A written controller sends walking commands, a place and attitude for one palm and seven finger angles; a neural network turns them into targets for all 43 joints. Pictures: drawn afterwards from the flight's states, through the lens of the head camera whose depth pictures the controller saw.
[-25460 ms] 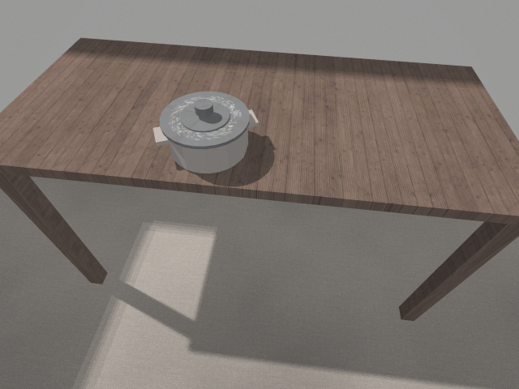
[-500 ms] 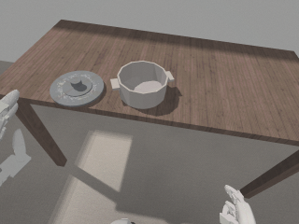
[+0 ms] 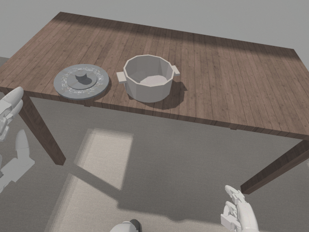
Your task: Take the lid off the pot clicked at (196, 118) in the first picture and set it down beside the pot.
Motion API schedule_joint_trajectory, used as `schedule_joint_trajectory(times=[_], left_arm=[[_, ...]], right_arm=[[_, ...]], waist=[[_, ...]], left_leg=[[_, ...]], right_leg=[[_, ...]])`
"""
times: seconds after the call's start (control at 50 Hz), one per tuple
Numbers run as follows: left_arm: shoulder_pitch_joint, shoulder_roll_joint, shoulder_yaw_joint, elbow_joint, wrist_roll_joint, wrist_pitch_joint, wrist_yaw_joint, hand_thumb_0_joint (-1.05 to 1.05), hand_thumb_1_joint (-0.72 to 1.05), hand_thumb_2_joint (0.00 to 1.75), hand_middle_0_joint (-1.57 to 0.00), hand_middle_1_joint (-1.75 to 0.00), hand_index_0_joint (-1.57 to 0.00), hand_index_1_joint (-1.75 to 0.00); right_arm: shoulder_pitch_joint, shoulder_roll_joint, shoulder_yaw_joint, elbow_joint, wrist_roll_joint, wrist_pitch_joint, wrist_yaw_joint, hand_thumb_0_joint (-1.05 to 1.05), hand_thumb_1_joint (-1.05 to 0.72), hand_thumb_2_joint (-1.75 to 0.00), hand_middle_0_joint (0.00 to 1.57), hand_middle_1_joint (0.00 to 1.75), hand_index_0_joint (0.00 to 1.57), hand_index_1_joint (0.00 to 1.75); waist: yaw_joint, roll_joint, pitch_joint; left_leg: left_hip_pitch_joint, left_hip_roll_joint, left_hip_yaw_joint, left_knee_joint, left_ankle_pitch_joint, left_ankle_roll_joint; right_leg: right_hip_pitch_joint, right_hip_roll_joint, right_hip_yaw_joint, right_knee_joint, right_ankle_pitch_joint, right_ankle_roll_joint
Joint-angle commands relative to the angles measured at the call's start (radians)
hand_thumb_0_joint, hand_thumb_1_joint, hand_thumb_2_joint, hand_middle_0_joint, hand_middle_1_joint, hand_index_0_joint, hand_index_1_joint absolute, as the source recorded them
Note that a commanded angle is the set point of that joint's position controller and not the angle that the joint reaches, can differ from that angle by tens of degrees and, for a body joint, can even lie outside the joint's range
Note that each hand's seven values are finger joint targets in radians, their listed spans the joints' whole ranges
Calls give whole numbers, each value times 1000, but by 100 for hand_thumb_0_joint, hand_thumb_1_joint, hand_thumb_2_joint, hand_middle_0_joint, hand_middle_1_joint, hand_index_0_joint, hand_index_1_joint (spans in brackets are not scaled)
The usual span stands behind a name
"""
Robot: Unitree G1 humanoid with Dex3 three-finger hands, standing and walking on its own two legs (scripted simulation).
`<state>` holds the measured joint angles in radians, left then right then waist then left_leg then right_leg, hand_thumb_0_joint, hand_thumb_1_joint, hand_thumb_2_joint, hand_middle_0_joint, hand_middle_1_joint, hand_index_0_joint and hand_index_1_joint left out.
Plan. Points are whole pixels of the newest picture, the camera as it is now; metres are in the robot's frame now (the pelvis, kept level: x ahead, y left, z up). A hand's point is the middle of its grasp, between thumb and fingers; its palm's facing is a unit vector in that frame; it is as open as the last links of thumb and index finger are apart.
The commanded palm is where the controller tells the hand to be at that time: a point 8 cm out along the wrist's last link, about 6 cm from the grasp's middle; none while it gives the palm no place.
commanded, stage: step back with the hand held close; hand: left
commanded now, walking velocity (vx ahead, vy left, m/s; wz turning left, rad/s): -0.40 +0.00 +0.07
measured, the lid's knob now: (80, 75) +0.61 +0.33 +0.00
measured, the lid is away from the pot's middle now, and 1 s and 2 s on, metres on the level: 0.25 0.25 0.25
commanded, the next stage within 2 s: stop stepping back and stand still in 0.30 s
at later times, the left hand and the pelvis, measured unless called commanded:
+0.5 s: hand out of the picture +0.13 +0.29 +0.16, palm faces +0.28 -0.91 -0.29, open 7.4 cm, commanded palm +0.06 +0.34 +0.19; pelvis -0.08 +0.07 -0.01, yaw -1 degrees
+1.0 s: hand out of the picture +0.07 +0.37 +0.16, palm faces +0.37 -0.87 -0.32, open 7.4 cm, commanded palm +0.00 +0.41 +0.19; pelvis -0.13 +0.13 -0.01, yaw +0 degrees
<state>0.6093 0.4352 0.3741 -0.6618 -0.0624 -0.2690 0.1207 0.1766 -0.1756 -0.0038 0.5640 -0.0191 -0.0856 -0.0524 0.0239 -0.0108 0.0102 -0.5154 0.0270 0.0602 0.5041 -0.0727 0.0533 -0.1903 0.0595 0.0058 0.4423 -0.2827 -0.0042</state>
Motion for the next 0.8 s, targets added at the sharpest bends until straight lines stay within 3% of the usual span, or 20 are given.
schedule_joint_trajectory(times=[0.0, 0.06, 0.12, 0.14, 0.16, 0.22, 0.28, 0.32, 0.34, 0.36, 0.38, 0.4, 0.42, 0.44, 0.48, 0.5, 0.54, 0.6, 0.7, 0.78], left_arm=[[-89, 137, 61, -172, 5, -54, 16, 0, 90, 90, -20, -30, -20, -30], [-65, 140, 78, -178, -2, -45, 13, 0, 90, 90, -20, -30, -20, -30], [-56, 183, 132, -220, -14, -73, 3, 0, 90, 90, -20, -30, -20, -30], [-12, 214, 193, -218, -22, -66, 9, 0, 90, 90, -20, -30, -20, -30], [25, 199, 177, -215, -31, -57, 9, 0, 90, 90, -20, -30, -20, -30], [64, 144, 121, -228, -39, -31, 6, 0, 90, 90, -20, -30, -20, -30], [11, 162, 103, -234, -21, -25, 5, 0, 90, 90, -20, -30, -20, -30], [-74, 201, 100, -255, -11, -38, 13, 0, 90, 90, -20, -30, -20, -30], [-136, 198, 107, -220, -1, -22, 17, 0, 90, 90, -20, -30, -20, -30], [-163, 126, 45, -145, 0, -2, -7, 0, 90, 90, -20, -30, -20, -30], [-373, -88, -249, 628, 114, 215, -89, 0, 90, 90, -20, -30, -20, -30], [-427, 173, 51, -320, 0, 44, -48, 0, 90, 90, -20, -30, -20, -30], [-321, 238, 107, -252, 14, -1, -26, 0, 90, 90, -20, -30, -20, -30], [-110, 177, 121, -154, -1, 10, -15, 0, 90, 90, -20, -30, -20, -30], [-74, 180, 137, -366, -25, -39, -11, 0, 90, 90, -20, -30, -20, -30], [-104, 204, 161, -395, -28, -62, -11, 0, 90, 90, -20, -30, -20, -30], [7, 211, 202, -432, -40, -29, -7, 0, 90, 90, -20, -30, -20, -30], [167, 143, 166, -368, -19, 10, 16, 0, 90, 90, -20, -30, -20, -30], [105, 131, 111, -233, 3, 67, 17, 0, 90, 90, -20, -30, -20, -30], [-60, 204, 148, -232, 1, 68, 16, 0, 90, 90, -20, -30, -20, -30]], right_arm=[[-37, -148, -75, -105, 15, -40, -22, 0, -90, -90, 20, 30, 20, 30], [-68, -148, -61, -125, 15, -23, -29, 0, -90, -90, 20, 30, 20, 30], [-110, -194, -66, -171, 2, -47, -21, 0, -90, -90, 20, 30, 20, 30], [-62, -176, -71, -150, -21, -45, -17, 0, -90, -90, 20, 30, 20, 30], [-44, -149, -72, -144, -26, -42, -6, 0, -90, -90, 20, 30, 20, 30], [-50, -135, -71, -146, -10, -53, 14, 0, -90, -90, 20, 30, 20, 30], [-13, -148, -78, -103, -13, -43, 13, 0, -90, -90, 20, 30, 20, 30], [-17, -127, -69, -83, 6, -39, -1, 0, -90, -90, 20, 30, 20, 30], [-78, -110, -39, -102, -13, -38, -7, 0, -90, -90, 20, 30, 20, 30], [-76, -116, -61, -94, 23, -31, -10, 0, -90, -90, 20, 30, 20, 30], [-6, -256, -122, 137, 45, -32, 64, 0, -90, -90, 20, 30, 20, 30], [-136, -124, -75, -171, 56, -23, 13, 0, -90, -90, 20, 30, 20, 30], [-162, -119, -11, -152, 49, -29, -15, 0, -90, -90, 20, 30, 20, 30], [-94, -140, -20, -131, 47, -29, -28, 0, -90, -90, 20, 30, 20, 30], [-63, -148, -30, -171, 26, -80, -10, 0, -90, -90, 20, 30, 20, 30], [-50, -159, -52, -147, 22, -105, 3, 0, -90, -90, 20, 30, 20, 30], [-43, -124, -50, -156, 13, -129, 22, 0, -90, -90, 20, 30, 20, 30], [-34, -111, -42, -132, 17, -110, 41, 0, -90, -90, 20, 30, 20, 30], [-15, -130, -52, -114, 1, -60, -4, 0, -90, -90, 20, 30, 20, 30], [-6, -130, -48, -90, 6, -19, -24, 0, -90, -90, 20, 30, 20, 30]], waist=[[-56, -103, -96], [-59, 33, -83], [-32, 360, -80], [-20, 319, -145], [-9, 214, -176], [2, 251, -232], [-9, 104, -235], [-43, -157, -163], [-33, -158, -70], [-55, -270, -21], [-168, -86, 16], [-49, -153, 82], [-66, -130, 160], [-64, 40, 95], [-47, 424, -41], [-46, 259, -94], [-41, 302, -125], [-16, 248, -143], [-35, 183, -114], [-67, -146, -116]], left_leg=[[437, -3, -71, 231, -213, -68], [351, 58, -152, 20, -48, -37], [-14, 276, -461, -547, -720, -24], [-44, 304, -493, -563, -717, -56], [33, 273, -417, -501, -557, -67], [138, 201, -234, -424, -396, -49], [292, 107, -114, -158, -273, -113], [404, -41, -82, 468, -321, -111], [245, -75, -48, 639, -421, -105], [216, -22, -135, 713, -412, -76], [103, 56, -143, 785, -419, -77], [269, 15, -183, 601, -402, -69], [193, 38, -149, 345, -372, -55], [187, 45, -151, 26, -313, -41], [222, 251, -506, -279, -185, 67], [187, 259, -519, -305, -303, 103], [151, 275, -649, -427, -706, 21], [171, 191, -351, -404, -577, -47], [171, 74, -154, -329, -448, -126], [219, -41, -18, 534, -235, -61]], right_leg=[[-409, -253, 129, -197, -43, -116], [-289, -118, 22, -22, 141, -45], [40, 109, -30, 357, -297, -20], [83, 96, 6, 464, -306, -35], [53, 85, 11, 446, -302, -48], [76, 67, -43, 230, -274, -47], [15, -42, -1, -166, -132, -81], [-389, -422, 246, -361, -28, -183], [-369, -437, 165, -285, 199, -208], [-443, -428, 118, -248, 97, -187], [-366, -484, -39, -49, 374, -170], [-497, -337, 34, -108, 126, -140], [-447, -296, -2, -60, 36, -112], [-316, -239, 1, 101, 11, -78], [-266, -5, 0, 431, -304, -1], [-190, 36, 42, 548, -284, 7], [-257, 0, 114, 638, -256, 9], [-124, 15, -9, 416, -189, -7], [175, 74, -112, -92, -178, -48], [-143, -314, 149, -216, 0, -222]])
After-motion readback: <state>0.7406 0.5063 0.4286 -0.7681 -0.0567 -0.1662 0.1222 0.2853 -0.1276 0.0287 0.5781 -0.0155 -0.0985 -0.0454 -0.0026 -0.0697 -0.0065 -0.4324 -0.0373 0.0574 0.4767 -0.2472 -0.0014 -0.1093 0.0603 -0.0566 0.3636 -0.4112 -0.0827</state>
